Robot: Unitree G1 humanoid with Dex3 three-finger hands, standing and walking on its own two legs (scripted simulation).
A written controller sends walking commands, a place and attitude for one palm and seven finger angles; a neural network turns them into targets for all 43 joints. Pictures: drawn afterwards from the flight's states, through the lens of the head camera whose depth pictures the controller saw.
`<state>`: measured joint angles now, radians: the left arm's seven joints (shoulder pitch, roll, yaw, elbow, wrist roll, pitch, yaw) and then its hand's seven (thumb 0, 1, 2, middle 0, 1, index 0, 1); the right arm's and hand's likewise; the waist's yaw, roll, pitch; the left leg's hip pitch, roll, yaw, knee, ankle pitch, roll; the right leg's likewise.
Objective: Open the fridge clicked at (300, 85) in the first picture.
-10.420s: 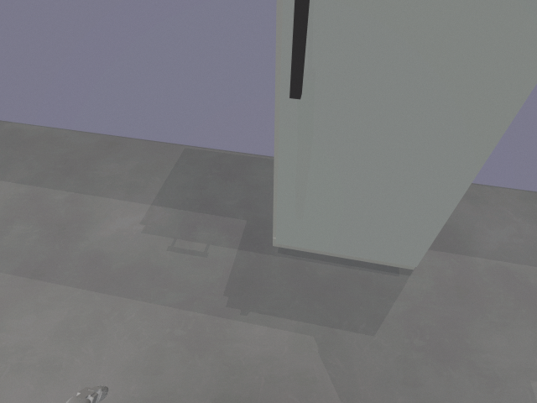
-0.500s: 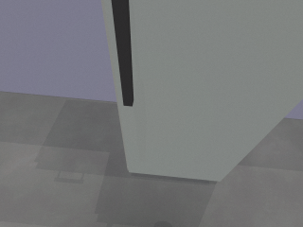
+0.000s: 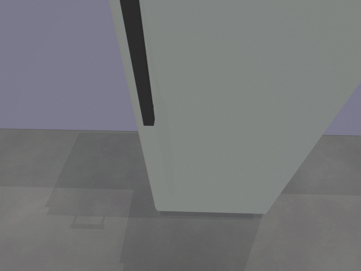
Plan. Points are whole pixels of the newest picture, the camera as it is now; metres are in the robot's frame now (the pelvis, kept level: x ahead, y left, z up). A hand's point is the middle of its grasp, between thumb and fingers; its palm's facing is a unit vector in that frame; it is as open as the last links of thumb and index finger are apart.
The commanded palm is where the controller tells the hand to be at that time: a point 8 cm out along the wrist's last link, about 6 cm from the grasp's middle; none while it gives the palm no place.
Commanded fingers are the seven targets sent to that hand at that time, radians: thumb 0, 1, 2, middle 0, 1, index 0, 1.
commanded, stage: come to a stop and stand still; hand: left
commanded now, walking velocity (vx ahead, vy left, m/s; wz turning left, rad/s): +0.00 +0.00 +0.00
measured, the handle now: (140, 49) +0.50 +0.10 +0.25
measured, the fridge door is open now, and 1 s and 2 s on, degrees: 0 0 0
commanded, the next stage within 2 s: look again from close up in 0.60 s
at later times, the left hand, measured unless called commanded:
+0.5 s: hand out of the picture +0.01 +0.16 -0.17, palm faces -0.02 -0.98 -0.18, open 7.4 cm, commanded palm none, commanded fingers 0.00 0.90 0.90 -0.20 -0.30 -0.20 -0.30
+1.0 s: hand out of the picture +0.03 +0.17 -0.17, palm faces -0.03 -0.97 -0.22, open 7.4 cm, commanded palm none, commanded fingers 0.00 0.90 0.90 -0.20 -0.30 -0.20 -0.30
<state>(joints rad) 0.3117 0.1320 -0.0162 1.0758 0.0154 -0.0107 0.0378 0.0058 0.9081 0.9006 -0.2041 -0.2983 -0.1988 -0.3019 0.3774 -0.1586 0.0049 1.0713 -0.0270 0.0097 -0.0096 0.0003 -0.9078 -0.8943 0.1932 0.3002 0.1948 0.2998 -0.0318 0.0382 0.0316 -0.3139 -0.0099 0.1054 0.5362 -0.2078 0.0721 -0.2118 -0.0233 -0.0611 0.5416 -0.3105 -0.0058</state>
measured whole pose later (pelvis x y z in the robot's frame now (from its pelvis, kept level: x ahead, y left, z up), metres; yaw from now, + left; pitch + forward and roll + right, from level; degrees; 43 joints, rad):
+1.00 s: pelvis +0.02 -0.01 +0.01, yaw -2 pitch -1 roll +0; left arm 0.26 0.20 -0.01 1.09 0.02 -0.01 0.03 0.00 0.91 0.90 -0.20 -0.30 -0.20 -0.30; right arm 0.22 -0.18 0.01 1.12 -0.02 -0.02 -0.01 0.00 -0.90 -0.89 0.20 0.30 0.20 0.30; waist 0.00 -0.01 0.04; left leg -0.22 0.00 0.13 0.41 -0.17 0.05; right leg -0.14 -0.01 -0.03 0.44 -0.27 -0.01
